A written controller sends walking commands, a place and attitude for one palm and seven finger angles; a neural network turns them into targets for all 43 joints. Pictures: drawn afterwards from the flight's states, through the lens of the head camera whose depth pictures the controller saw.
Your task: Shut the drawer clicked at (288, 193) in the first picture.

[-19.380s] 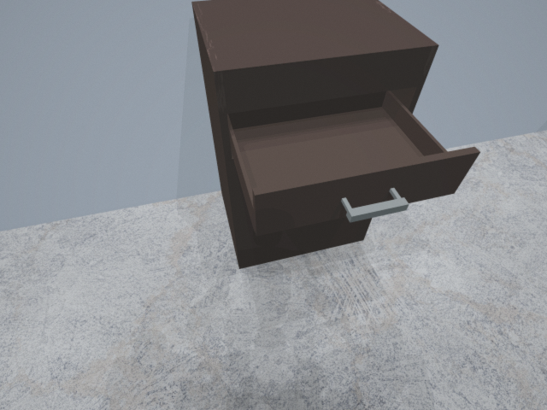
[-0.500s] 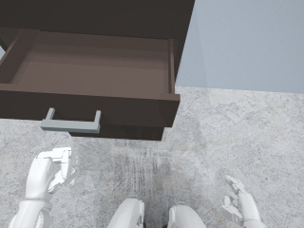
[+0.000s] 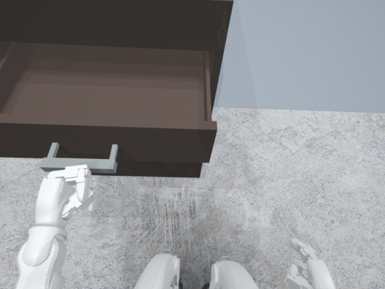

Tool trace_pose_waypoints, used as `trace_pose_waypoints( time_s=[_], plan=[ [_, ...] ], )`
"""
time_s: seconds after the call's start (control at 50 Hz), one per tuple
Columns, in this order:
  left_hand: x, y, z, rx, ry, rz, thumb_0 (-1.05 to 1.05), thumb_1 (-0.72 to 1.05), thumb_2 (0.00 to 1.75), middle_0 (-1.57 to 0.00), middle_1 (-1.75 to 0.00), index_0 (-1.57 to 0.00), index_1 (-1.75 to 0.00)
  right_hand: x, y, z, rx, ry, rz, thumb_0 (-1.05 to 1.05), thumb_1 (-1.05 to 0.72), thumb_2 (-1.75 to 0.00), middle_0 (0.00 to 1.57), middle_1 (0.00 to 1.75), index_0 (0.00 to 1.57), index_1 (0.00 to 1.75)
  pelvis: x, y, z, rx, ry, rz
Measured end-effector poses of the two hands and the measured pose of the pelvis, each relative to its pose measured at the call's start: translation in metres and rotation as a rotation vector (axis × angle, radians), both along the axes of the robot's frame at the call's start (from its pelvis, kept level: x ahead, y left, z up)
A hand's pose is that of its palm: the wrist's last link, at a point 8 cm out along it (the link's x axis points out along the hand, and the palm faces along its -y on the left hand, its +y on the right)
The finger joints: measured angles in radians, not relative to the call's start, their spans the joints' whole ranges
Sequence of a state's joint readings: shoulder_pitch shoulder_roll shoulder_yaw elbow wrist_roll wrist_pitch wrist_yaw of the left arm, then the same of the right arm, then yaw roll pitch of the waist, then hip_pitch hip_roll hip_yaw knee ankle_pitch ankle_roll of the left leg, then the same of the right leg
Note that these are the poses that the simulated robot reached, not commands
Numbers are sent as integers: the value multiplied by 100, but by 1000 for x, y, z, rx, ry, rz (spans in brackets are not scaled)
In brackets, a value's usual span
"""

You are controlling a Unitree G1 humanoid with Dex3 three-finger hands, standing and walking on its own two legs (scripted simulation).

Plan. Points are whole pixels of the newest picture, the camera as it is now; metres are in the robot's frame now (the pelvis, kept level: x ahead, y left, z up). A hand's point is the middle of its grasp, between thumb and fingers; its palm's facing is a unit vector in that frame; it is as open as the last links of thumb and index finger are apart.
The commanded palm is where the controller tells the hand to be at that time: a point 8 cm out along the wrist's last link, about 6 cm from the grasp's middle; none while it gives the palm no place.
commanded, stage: push the drawer shut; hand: left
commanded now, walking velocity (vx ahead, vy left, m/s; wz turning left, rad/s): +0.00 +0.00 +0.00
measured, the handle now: (82, 156) +0.36 +0.25 +0.03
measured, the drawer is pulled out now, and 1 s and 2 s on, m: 0.22 0.08 0.00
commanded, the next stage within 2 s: pull the fist back off the drawer in 2.00 s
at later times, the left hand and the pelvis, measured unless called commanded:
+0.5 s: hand (99, 160) +0.35 +0.21 +0.03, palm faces +0.05 -1.00 -0.06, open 3.1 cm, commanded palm +0.34 +0.26 +0.03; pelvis -0.01 -0.01 +0.00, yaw +0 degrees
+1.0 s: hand (104, 131) +0.42 +0.22 +0.03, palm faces +0.04 -1.00 -0.04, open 2.9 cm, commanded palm +0.41 +0.26 +0.03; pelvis +0.00 +0.00 +0.00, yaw -1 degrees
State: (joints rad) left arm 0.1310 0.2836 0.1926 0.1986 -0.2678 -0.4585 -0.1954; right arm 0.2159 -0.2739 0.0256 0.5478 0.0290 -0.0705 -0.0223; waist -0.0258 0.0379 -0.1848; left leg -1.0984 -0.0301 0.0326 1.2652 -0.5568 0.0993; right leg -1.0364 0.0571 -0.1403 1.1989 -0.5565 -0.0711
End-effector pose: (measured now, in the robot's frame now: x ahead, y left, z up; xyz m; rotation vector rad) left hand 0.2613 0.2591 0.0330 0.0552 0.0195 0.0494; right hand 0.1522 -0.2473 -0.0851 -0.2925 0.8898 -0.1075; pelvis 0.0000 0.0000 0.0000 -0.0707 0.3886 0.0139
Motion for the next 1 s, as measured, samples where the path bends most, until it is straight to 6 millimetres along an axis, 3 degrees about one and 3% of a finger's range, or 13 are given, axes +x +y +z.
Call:
trace_pose_waypoints(
  time_s=[0.16,0.34,0.76,1.0],
  plan=[
    [12,0,-2,3,-18,8,-1,88,93,-140,-160,-140,-160,1,-3,-7,-3,14,15,1,-90,-90,20,30,20,30,-5,-4,-3,2,0,7],
    [39,1,-2,4,-15,2,-1,87,93,-140,-160,-140,-160,-6,-5,-8,0,23,7,1,-90,-90,20,30,21,30,-9,-9,-2,6,-2,6],
    [110,8,-2,-7,-7,-7,-2,85,90,-140,-160,-140,-160,-65,-23,-8,-33,200,-104,1,-90,-90,20,30,20,30,-3,-6,3,8,24,-22],
    [139,11,-3,-15,-8,-6,-3,83,89,-140,-160,-140,-160,-82,-18,-11,-37,272,-130,1,-90,-90,20,30,20,30,-2,2,1,0,44,-23]
  ],
)
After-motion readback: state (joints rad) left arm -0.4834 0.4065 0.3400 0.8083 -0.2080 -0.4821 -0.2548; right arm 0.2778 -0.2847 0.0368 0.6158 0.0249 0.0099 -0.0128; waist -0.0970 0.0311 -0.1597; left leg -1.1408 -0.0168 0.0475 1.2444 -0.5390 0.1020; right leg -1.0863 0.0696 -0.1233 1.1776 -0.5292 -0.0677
